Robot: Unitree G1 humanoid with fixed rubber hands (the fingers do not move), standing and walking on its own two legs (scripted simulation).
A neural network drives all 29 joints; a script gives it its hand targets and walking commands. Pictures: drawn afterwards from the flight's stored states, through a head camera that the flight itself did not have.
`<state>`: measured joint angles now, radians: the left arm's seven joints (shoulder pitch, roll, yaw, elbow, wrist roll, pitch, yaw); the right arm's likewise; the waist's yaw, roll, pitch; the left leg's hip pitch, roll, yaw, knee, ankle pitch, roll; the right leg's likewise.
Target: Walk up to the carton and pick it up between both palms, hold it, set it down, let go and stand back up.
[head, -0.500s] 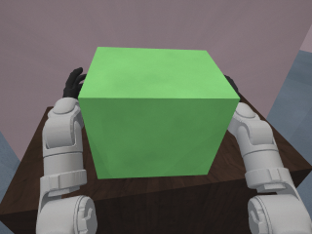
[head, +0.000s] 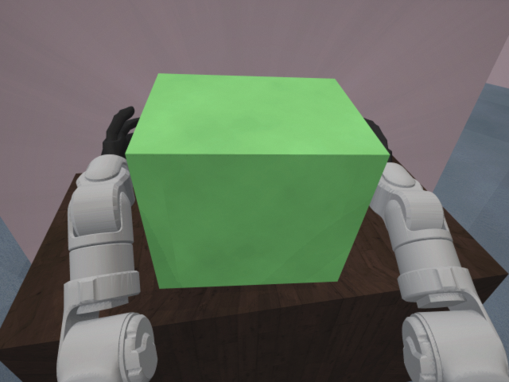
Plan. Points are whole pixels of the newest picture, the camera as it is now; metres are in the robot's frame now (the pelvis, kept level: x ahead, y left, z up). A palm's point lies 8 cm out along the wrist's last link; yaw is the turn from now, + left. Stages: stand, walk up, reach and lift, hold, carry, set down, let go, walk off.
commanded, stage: hold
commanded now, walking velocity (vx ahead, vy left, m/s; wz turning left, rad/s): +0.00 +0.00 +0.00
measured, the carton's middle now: (250, 180) +0.39 +0.00 +0.18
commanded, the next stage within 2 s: none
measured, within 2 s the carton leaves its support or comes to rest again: neither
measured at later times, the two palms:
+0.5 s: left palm (117, 161) +0.36 +0.18 +0.24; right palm (377, 169) +0.36 -0.19 +0.22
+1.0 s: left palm (118, 161) +0.37 +0.18 +0.24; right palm (375, 170) +0.36 -0.19 +0.22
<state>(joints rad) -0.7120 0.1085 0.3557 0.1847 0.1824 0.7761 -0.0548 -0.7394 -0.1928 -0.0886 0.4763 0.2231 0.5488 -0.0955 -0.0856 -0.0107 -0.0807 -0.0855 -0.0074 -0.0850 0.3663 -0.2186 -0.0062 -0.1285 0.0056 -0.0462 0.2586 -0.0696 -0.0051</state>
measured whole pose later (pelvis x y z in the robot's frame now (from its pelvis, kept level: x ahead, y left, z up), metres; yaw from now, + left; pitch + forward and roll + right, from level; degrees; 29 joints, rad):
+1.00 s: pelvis +0.00 +0.00 +0.00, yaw +0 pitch -3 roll -1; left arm -0.73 0.11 0.36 0.20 0.19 0.78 -0.06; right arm -0.75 -0.19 -0.10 0.50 0.20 0.54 -0.08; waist -0.07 -0.01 -0.08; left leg -0.09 -0.01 -0.08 0.36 -0.21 -0.01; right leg -0.14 0.00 -0.04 0.27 -0.07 -0.01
